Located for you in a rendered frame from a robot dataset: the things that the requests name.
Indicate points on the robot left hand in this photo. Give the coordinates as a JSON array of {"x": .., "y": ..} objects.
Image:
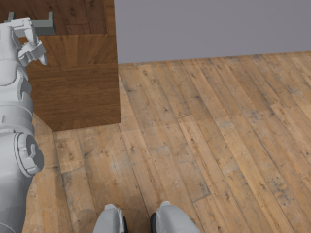
[{"x": 12, "y": 49}]

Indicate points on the cabinet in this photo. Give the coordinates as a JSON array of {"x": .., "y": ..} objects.
[{"x": 79, "y": 86}]

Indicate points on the left robot thigh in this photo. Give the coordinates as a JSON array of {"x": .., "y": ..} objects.
[{"x": 110, "y": 221}]

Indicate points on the robot left forearm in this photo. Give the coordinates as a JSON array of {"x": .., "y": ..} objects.
[{"x": 16, "y": 105}]

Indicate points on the robot left upper arm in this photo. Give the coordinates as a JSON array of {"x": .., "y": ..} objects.
[{"x": 20, "y": 160}]

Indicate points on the handle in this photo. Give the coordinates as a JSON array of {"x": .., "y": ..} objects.
[{"x": 42, "y": 27}]

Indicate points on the right robot thigh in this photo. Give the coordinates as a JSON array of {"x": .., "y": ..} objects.
[{"x": 171, "y": 219}]

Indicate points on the robot thigh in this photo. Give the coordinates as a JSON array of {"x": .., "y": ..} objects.
[
  {"x": 171, "y": 219},
  {"x": 110, "y": 221}
]

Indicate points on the drawer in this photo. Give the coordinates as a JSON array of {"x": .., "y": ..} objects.
[{"x": 71, "y": 17}]

